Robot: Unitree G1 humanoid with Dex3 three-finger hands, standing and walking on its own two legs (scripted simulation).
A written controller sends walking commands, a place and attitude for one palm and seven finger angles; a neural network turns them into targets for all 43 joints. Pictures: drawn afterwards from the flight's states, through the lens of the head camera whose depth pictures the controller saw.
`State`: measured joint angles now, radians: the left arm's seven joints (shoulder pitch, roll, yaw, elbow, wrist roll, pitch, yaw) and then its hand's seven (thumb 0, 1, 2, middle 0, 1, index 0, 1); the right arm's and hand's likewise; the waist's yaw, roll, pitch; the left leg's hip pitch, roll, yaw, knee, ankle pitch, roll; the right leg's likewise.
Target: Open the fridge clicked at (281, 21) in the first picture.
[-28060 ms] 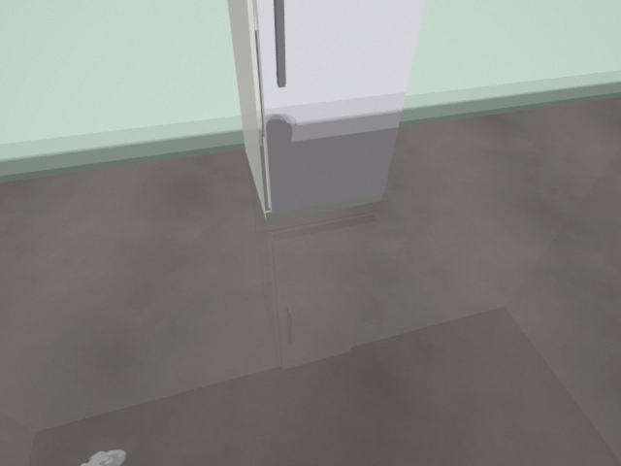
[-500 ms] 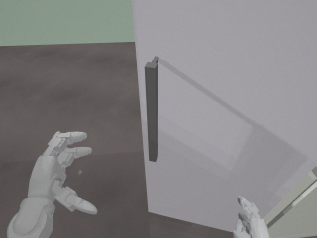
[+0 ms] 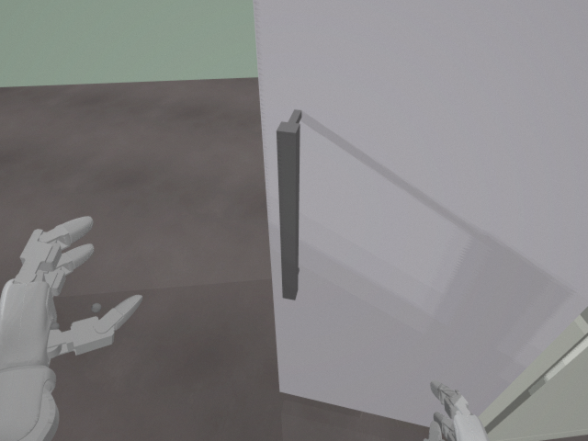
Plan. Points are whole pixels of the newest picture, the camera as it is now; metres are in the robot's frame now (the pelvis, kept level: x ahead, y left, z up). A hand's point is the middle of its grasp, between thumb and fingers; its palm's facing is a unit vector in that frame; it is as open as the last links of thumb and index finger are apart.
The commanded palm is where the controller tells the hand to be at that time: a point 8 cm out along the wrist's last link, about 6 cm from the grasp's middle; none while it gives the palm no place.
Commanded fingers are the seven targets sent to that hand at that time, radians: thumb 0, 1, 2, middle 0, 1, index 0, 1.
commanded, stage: draw the hand back to the body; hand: left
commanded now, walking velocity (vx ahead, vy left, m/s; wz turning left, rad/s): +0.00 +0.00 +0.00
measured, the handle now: (292, 218) +0.42 +0.06 +0.10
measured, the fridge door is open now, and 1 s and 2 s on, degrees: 71 71 71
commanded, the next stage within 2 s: step back with the hand held close in 0.58 s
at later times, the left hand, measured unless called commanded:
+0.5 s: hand (76, 309) +0.19 +0.26 +0.16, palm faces +0.49 -0.80 -0.35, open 7.5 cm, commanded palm +0.14 +0.30 +0.17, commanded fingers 0.00 0.90 0.90 -0.20 -0.30 -0.20 -0.30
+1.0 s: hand (81, 319) +0.18 +0.26 +0.15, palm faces +0.35 -0.81 -0.47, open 7.4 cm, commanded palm +0.12 +0.30 +0.18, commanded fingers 0.00 0.90 0.90 -0.20 -0.30 -0.20 -0.30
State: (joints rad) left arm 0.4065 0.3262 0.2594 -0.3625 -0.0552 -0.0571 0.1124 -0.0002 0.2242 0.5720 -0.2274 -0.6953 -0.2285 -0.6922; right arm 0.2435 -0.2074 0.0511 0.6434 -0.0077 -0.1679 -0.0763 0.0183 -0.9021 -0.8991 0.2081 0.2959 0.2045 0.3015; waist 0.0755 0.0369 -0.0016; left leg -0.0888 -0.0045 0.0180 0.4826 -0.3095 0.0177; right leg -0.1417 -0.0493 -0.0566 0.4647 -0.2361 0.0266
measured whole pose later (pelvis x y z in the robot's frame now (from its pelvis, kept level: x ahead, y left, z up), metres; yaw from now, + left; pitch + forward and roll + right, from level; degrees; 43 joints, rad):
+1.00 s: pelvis -0.02 +0.00 +0.00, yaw -1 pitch +0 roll -1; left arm 0.53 0.39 0.38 -0.49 -0.04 -0.14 0.11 0.02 0.89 0.90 -0.21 -0.30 -0.21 -0.30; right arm 0.18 -0.22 0.01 0.56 -0.01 -0.05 -0.08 0.02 -0.90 -0.90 0.21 0.30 0.20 0.30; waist 0.02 0.00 0.05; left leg -0.23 0.00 0.03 0.49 -0.26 0.02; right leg -0.27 -0.05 -0.04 0.43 -0.16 0.03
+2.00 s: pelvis -0.17 +0.00 -0.01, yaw -1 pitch +1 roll -3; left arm 0.58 0.54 0.48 -0.59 -0.07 -0.26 0.09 0.01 0.88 0.89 -0.22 -0.30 -0.22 -0.30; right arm 0.15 -0.21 0.01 0.55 0.01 -0.08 -0.09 0.02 -0.90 -0.90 0.21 0.30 0.20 0.30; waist 0.00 -0.03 -0.01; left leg -0.45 0.04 0.03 0.47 -0.05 0.03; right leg -0.19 0.08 0.01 0.49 -0.33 -0.01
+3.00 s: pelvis -0.28 +0.01 -0.01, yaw +2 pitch -1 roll +0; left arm 0.49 0.39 0.39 -0.48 -0.01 -0.22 0.15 0.02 0.89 0.90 -0.21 -0.30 -0.21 -0.30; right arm 0.22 -0.25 -0.03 0.63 -0.01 -0.13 -0.09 0.02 -0.91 -0.90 0.20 0.30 0.20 0.30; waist 0.01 -0.04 -0.01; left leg -0.29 0.03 0.05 0.59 -0.27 -0.01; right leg -0.21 -0.02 -0.09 0.60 -0.37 -0.03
